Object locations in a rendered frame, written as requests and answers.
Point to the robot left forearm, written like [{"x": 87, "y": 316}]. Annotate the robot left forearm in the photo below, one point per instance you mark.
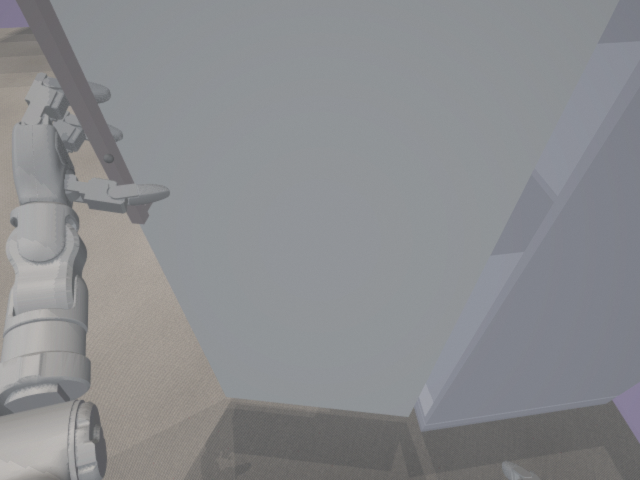
[{"x": 43, "y": 360}]

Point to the left robot hand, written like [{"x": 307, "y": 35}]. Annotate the left robot hand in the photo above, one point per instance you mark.
[{"x": 40, "y": 155}]

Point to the handle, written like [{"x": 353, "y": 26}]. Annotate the handle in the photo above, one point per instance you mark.
[{"x": 53, "y": 42}]

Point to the robot left upper arm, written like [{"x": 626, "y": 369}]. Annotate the robot left upper arm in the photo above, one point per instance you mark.
[{"x": 63, "y": 441}]

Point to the fridge door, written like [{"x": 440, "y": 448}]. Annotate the fridge door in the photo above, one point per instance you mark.
[{"x": 340, "y": 171}]

